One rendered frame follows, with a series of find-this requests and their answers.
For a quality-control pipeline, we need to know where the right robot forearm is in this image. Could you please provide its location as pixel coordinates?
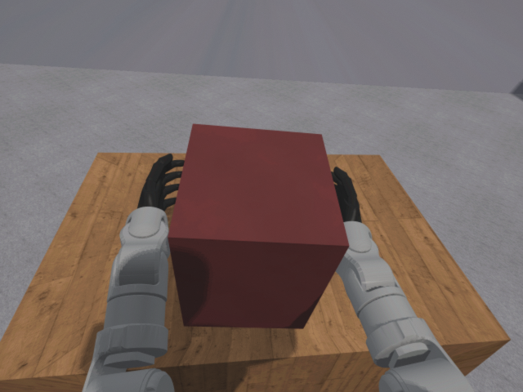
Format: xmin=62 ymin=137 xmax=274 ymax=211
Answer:
xmin=336 ymin=221 xmax=475 ymax=392

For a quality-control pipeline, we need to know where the carton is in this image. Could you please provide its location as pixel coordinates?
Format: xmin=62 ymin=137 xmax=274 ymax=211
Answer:
xmin=168 ymin=124 xmax=349 ymax=329

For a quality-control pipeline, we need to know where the left robot upper arm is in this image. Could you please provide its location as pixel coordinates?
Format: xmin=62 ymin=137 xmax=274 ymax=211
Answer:
xmin=85 ymin=368 xmax=175 ymax=392

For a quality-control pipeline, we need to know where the left robot hand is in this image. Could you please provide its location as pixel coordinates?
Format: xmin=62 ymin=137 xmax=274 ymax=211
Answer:
xmin=137 ymin=154 xmax=185 ymax=211

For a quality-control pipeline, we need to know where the right robot hand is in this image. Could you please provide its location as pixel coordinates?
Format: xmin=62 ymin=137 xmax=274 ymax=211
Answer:
xmin=331 ymin=167 xmax=362 ymax=223

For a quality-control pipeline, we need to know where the pedestal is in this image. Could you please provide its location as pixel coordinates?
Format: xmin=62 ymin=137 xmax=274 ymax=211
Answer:
xmin=0 ymin=153 xmax=511 ymax=392

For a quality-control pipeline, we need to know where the left robot forearm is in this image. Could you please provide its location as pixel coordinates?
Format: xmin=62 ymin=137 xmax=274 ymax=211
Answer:
xmin=82 ymin=207 xmax=170 ymax=392

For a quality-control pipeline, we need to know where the right robot upper arm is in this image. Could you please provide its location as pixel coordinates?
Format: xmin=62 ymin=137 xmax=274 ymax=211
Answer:
xmin=379 ymin=358 xmax=472 ymax=392

